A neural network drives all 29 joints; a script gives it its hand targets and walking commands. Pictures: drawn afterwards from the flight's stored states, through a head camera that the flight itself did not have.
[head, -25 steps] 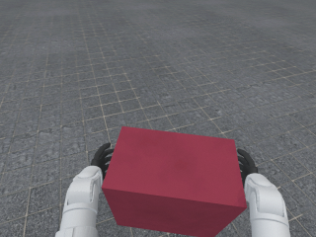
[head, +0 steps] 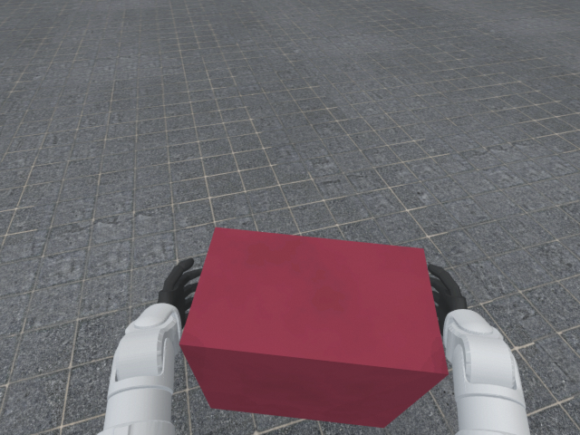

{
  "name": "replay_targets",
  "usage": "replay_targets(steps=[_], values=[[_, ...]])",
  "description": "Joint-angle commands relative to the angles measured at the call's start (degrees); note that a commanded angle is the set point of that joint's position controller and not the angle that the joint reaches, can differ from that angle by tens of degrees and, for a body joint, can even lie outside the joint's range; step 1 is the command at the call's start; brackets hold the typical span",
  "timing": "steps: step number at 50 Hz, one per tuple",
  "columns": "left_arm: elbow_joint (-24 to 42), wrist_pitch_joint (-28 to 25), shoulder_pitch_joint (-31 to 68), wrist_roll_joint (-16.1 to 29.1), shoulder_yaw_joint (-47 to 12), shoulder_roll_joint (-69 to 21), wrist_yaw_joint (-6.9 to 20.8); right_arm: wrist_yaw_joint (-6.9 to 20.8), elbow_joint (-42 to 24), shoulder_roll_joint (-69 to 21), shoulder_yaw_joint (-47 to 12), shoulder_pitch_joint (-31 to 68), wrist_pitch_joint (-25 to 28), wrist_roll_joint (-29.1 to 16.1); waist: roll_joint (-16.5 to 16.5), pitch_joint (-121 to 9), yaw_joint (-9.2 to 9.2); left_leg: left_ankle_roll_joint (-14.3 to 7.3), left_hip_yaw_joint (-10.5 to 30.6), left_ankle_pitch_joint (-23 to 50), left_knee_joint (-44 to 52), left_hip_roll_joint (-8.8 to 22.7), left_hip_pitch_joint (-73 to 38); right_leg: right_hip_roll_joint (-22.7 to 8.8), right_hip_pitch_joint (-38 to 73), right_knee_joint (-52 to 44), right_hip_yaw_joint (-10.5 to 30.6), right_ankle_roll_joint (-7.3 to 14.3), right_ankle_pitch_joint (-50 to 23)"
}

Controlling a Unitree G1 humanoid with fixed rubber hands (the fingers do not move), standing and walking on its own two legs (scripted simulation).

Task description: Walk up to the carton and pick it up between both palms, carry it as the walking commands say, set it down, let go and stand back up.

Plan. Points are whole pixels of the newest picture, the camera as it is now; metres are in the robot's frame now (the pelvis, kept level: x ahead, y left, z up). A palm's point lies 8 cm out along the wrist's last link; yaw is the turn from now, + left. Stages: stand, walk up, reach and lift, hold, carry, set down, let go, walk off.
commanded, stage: reach and lift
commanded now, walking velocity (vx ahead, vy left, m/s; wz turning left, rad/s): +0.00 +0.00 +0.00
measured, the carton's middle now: (306, 336) +0.28 -0.01 -0.03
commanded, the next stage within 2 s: hold in 1.20 s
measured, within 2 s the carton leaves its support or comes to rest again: neither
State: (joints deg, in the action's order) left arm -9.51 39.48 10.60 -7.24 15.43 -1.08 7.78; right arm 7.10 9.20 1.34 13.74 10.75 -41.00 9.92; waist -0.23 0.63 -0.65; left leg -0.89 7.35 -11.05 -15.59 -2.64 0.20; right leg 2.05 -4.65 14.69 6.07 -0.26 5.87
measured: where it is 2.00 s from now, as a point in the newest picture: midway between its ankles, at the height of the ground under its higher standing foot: outside the picture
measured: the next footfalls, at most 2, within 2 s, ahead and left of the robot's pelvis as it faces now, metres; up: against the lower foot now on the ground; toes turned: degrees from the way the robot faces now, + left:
none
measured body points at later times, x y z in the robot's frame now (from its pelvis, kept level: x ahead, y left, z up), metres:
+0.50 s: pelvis +0.00 +0.00 +0.00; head -0.03 -0.01 +0.45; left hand +0.28 +0.19 +0.03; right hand +0.29 -0.21 +0.03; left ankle -0.02 +0.11 -0.75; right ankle +0.03 -0.12 -0.75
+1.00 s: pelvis +0.00 -0.01 +0.00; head -0.04 -0.01 +0.45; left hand +0.28 +0.19 +0.03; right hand +0.28 -0.21 +0.03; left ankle -0.02 +0.11 -0.75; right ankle +0.03 -0.12 -0.75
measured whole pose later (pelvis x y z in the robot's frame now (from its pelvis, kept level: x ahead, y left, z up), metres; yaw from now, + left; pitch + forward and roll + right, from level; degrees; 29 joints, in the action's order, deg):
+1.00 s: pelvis +0.00 -0.01 +0.00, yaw +0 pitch -4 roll +0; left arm -7.1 40.6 7.9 -7.7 15.1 -1.6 7.7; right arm 7.2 8.7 1.8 12.2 9.2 -41.7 9.6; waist -0.3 -0.5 0.6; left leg -0.3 6.7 -10.7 -15.1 -2.0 -0.1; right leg 2.6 -4.8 15.2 6.1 0.4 5.8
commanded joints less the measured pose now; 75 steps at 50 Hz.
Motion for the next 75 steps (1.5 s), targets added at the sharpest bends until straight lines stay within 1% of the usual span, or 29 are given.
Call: replay_targets(steps=[1,3,5,7,12,16,19,23,25,26,31,33,34,37,38,39,40,41,42,45,47,56,58,59,65,70,71,73,75], values=[[6.33,-1.36,29.87,8.68,-34.08,-42.22,8.54,8.76,-10.40,-46.94,-35.13,30.03,1.95,-12.59,-0.53,-16.67,-0.14,1.31,-2.89,11.36,3.14,-2.96,5.65,3.00,14.13,1.44,-2.62,-0.57,-12.77],[7.28,-1.66,31.25,7.94,-34.27,-40.82,8.62,9.17,-8.33,-47.87,-34.43,29.95,1.64,-12.27,1.30,-15.51,1.13,1.02,-2.70,9.22,3.58,-2.44,5.56,2.97,12.88,1.28,-2.40,-0.58,-9.88],[7.98,-2.14,33.19,9.05,-35.15,-41.29,8.84,9.26,-8.46,-47.40,-34.80,29.83,2.31,-12.26,1.29,-16.07,0.16,1.03,-2.87,8.96,3.36,-2.23,5.38,3.35,12.35,1.20,-2.84,-0.23,-9.42],[7.79,-2.45,30.87,8.82,-35.85,-42.59,9.04,9.31,-10.34,-46.79,-36.05,30.88,3.01,-13.02,-1.65,-18.23,0.68,1.52,-2.85,9.97,2.93,-2.52,5.18,3.15,13.21,1.63,-2.57,-0.25,-10.74],[6.75,-1.45,27.99,8.70,-35.03,-41.95,8.97,9.09,-9.69,-47.48,-36.04,28.00,2.07,-12.69,2.32,-17.13,0.97,1.10,-2.63,12.57,3.43,-1.99,3.88,3.23,13.24,1.58,-2.42,-0.54,-12.76],[9.55,-1.32,30.71,9.02,-35.78,-41.17,8.88,8.78,-8.26,-47.19,-34.82,25.93,2.06,-12.27,-1.11,-15.89,0.25,1.46,-3.24,12.54,3.65,-2.36,4.61,2.91,13.23,1.22,-2.22,-0.29,-13.44],[8.45,-1.17,29.63,9.11,-35.41,-41.66,8.87,8.81,-9.82,-47.70,-35.44,28.65,1.96,-12.43,1.01,-15.33,1.30,0.89,-3.07,9.04,3.28,-2.21,5.16,3.06,12.21,1.02,-2.56,-0.19,-9.28],[9.87,-1.13,29.24,9.14,-35.76,-40.96,8.65,8.63,-10.60,-45.75,-35.49,26.66,2.20,-12.38,-0.59,-17.28,0.68,1.42,-2.84,12.76,3.04,-2.29,5.27,2.82,13.74,1.30,-2.13,0.14,-13.81],[8.04,-0.95,28.16,8.98,-34.33,-40.53,8.57,8.78,-11.29,-45.91,-35.28,29.53,1.83,-12.25,2.48,-15.50,1.95,0.75,-2.69,10.24,3.60,-2.26,6.08,2.78,12.85,1.10,-2.41,-0.22,-10.82],[7.69,-0.96,27.67,8.69,-35.06,-40.98,8.59,8.73,-11.12,-46.35,-35.99,28.68,1.84,-13.20,-0.38,-16.67,1.89,0.94,-3.15,10.28,3.57,-2.51,5.08,2.53,13.93,0.71,-1.98,-0.14,-11.24],[7.28,-1.02,30.19,9.47,-35.39,-41.74,8.60,9.05,-7.95,-46.69,-34.93,28.77,1.73,-11.97,2.53,-14.37,0.06,0.72,-2.86,6.51,3.44,-1.91,5.04,2.98,10.31,0.83,-2.86,0.07,-6.47],[7.61,-0.95,29.14,8.68,-34.97,-41.62,9.07,9.52,-9.78,-47.18,-35.67,29.94,2.13,-12.91,-0.28,-15.89,2.30,0.85,-3.51,7.71,3.89,-2.48,7.70,2.55,13.37,0.98,-2.42,0.16,-9.09],[7.34,-0.72,28.93,8.86,-35.29,-42.28,9.00,9.42,-9.84,-46.95,-35.35,29.61,2.07,-12.49,0.95,-16.25,0.51,1.09,-3.36,8.55,3.59,-2.11,5.97,3.03,13.09,1.22,-2.60,0.09,-8.61],[8.30,-0.71,31.67,9.94,-36.25,-42.50,9.12,9.35,-9.77,-46.43,-35.13,28.76,2.08,-12.29,-0.95,-16.14,0.49,1.10,-3.36,7.84,3.02,-2.02,5.66,2.56,11.87,0.82,-2.20,0.59,-7.97],[8.87,-0.82,31.24,8.83,-35.29,-41.02,8.84,9.54,-8.77,-47.86,-35.25,28.98,1.65,-12.04,0.87,-14.00,1.73,0.69,-3.49,7.00,3.72,-2.10,7.04,2.70,11.52,1.12,-2.23,0.25,-7.65],[7.35,-0.45,29.98,8.67,-34.86,-41.93,8.95,9.61,-8.56,-46.67,-34.12,28.39,1.62,-11.90,-1.15,-14.00,0.48,0.66,-3.44,6.61,4.31,-1.96,7.89,2.62,12.64,1.01,-2.47,0.55,-7.49],[7.69,-0.60,28.98,8.64,-35.24,-42.79,8.80,9.61,-9.74,-47.84,-35.90,29.34,1.74,-12.36,1.07,-16.22,1.36,0.71,-3.25,8.06,3.48,-2.05,5.64,2.51,12.28,0.93,-2.18,0.15,-8.82],[8.68,-0.67,28.15,8.68,-35.95,-42.31,8.94,9.37,-9.56,-46.93,-35.53,27.85,2.04,-13.08,-2.12,-17.07,1.06,1.12,-3.26,8.82,3.64,-1.96,6.48,2.36,14.00,0.99,-2.15,0.44,-10.05],[9.73,-0.94,29.51,9.68,-35.89,-41.93,8.77,9.53,-10.16,-47.83,-35.93,28.45,2.10,-12.65,2.20,-17.17,1.29,0.74,-2.99,10.01,3.15,-1.77,4.71,2.74,12.40,1.35,-2.21,0.10,-10.78],[6.32,-0.20,26.13,8.17,-34.54,-41.28,9.01,9.58,-10.09,-47.01,-35.84,28.85,1.38,-12.93,1.57,-13.09,2.05,0.54,-3.26,6.94,4.00,-1.98,7.98,2.37,13.37,1.06,-2.05,-0.02,-7.82],[10.34,-0.80,29.17,8.93,-36.56,-42.04,8.88,9.50,-10.51,-48.20,-35.89,26.88,2.03,-12.96,-1.17,-17.51,1.27,1.05,-3.64,10.14,3.65,-1.99,5.47,2.31,13.93,1.40,-1.53,0.24,-12.04],[7.79,-0.33,28.23,8.83,-35.53,-42.13,9.01,9.24,-9.88,-46.03,-35.12,28.02,1.31,-11.84,2.13,-13.65,0.77,0.67,-2.86,6.21,3.43,-1.74,5.99,2.82,11.22,0.21,-2.42,0.31,-5.56],[8.72,-0.22,27.34,9.24,-36.31,-42.69,8.83,9.22,-11.23,-46.27,-35.17,27.71,1.80,-12.78,-1.36,-14.73,1.10,0.95,-3.09,7.94,3.16,-1.75,7.11,2.34,12.96,0.89,-2.29,0.73,-8.80],[10.17,-0.72,27.56,9.37,-36.29,-41.29,8.73,9.18,-11.62,-46.32,-35.97,27.42,1.67,-12.55,1.66,-15.11,0.97,0.59,-2.86,8.81,3.28,-1.59,6.38,2.46,13.09,1.03,-2.11,0.23,-9.43],[10.59,-0.34,24.44,9.53,-36.96,-41.78,8.55,9.12,-12.28,-46.42,-36.61,24.42,1.68,-13.48,-1.12,-16.11,1.38,0.88,-3.10,11.18,3.24,-1.81,5.94,2.29,14.08,1.17,-1.64,0.41,-11.89],[11.29,-0.25,24.68,9.37,-37.42,-40.41,7.92,8.99,-12.71,-45.26,-36.40,24.69,1.65,-12.70,1.60,-15.24,1.38,0.90,-3.17,12.41,3.17,-1.60,4.18,2.56,12.89,0.94,-1.83,0.30,-12.03],[11.94,-0.33,27.01,9.21,-37.42,-40.10,7.95,8.90,-12.22,-46.19,-36.86,24.79,1.67,-12.93,-0.02,-15.18,1.99,0.79,-3.68,9.36,3.34,-1.94,5.31,2.28,13.64,0.79,-1.37,0.24,-10.17],[10.36,-0.66,24.63,9.89,-37.97,-41.35,8.08,8.88,-14.84,-44.48,-37.02,26.95,2.30,-12.57,3.60,-15.45,0.39,0.71,-2.35,9.76,2.50,-1.43,4.19,2.89,10.95,0.86,-2.00,0.51,-8.51],[10.37,-0.36,25.57,9.62,-37.68,-42.26,7.91,8.64,-13.31,-44.65,-36.41,26.03,1.94,-12.73,-0.02,-14.99,0.56,1.02,-2.74,9.26,2.66,-1.52,4.43,2.51,11.88,0.59,-1.82,0.72,-8.73]])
